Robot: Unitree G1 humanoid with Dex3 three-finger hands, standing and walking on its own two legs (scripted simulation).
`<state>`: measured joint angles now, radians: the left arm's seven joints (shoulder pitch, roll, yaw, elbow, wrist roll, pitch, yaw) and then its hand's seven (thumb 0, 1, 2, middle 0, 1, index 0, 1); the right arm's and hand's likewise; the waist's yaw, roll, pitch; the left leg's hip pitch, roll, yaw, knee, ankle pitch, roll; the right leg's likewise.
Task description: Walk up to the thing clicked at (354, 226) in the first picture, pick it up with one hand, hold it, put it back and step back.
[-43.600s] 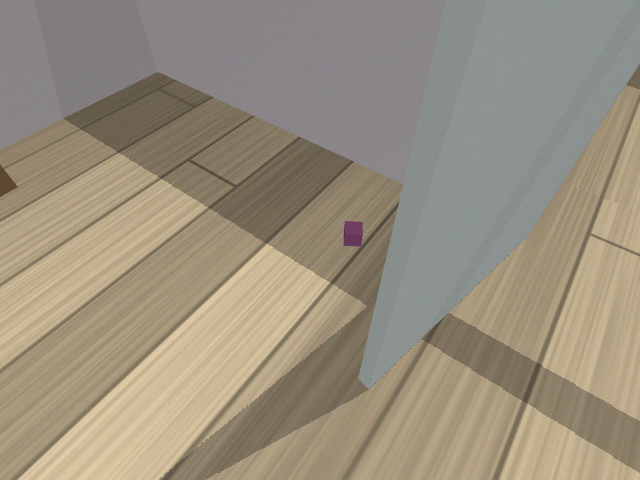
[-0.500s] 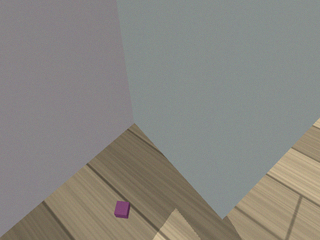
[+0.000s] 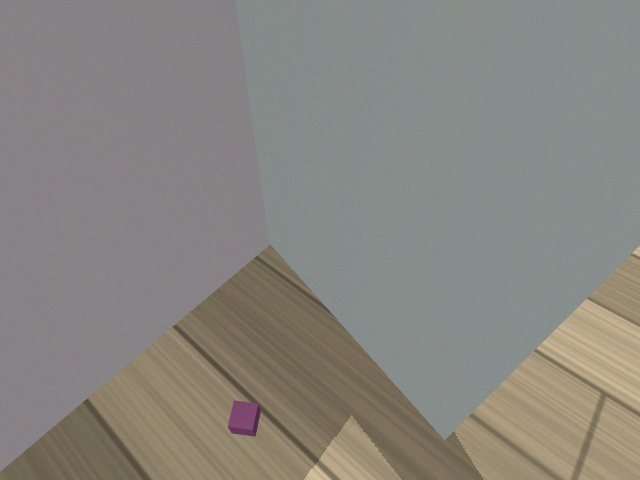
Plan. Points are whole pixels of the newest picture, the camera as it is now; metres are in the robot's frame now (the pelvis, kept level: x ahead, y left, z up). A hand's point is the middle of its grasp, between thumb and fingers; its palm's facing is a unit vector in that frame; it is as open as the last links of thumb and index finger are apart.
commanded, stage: stand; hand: left
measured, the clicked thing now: (244, 418) +0.40 +0.22 -0.75
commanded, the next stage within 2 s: walk up in 0.08 s
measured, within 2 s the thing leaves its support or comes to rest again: neither
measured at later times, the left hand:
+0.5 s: hand out of the picture +0.06 +0.31 -0.19, palm faces -0.05 -0.92 -0.38, open 7.4 cm
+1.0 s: hand out of the picture -0.10 +0.28 -0.16, palm faces -0.08 -0.91 -0.41, open 7.4 cm
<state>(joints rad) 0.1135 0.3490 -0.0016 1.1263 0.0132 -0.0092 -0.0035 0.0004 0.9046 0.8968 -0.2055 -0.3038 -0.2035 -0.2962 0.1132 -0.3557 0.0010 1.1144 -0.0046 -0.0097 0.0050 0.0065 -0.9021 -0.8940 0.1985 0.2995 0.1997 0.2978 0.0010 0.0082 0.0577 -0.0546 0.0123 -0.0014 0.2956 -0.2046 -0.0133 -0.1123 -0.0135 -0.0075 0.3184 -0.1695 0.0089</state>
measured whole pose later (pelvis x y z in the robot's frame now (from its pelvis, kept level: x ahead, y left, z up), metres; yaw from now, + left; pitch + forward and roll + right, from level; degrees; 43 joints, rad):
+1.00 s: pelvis -0.21 +0.02 -0.02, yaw -4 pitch -2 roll +1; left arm 0.18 0.35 0.07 0.82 0.04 0.07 -0.01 0.00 0.90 0.90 -0.21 -0.30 -0.21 -0.30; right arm 0.13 -0.41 -0.05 0.85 0.01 0.04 -0.04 0.01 -0.90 -0.89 0.20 0.30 0.20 0.30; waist 0.02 0.02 0.16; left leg -0.48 -0.09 -0.11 1.12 -0.52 -0.01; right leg -0.27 0.00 0.04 0.64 -0.34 -0.02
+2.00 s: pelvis -0.34 +0.00 -0.02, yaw -1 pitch -3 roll -1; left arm 0.17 0.37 0.04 0.99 0.03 -0.03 0.00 0.00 0.90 0.90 -0.21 -0.30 -0.20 -0.30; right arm 0.18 -0.34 -0.03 0.99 -0.01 -0.01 0.02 0.01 -0.90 -0.89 0.20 0.30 0.20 0.30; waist 0.00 0.02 0.06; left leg -0.24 0.00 -0.06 0.56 -0.28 -0.01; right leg -0.16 0.00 -0.01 0.52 -0.31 0.00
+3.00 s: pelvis -0.36 +0.00 +0.00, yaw -1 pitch -4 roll +0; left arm 0.10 0.35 0.00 1.14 0.02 -0.01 -0.01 0.00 0.90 0.90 -0.21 -0.30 -0.20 -0.30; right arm 0.10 -0.35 0.00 1.13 0.00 -0.01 0.01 0.01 -0.90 -0.89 0.20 0.30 0.20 0.30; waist 0.00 0.01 0.06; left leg -0.13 -0.01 -0.06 0.33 -0.13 -0.01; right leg -0.06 -0.01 -0.01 0.31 -0.19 0.01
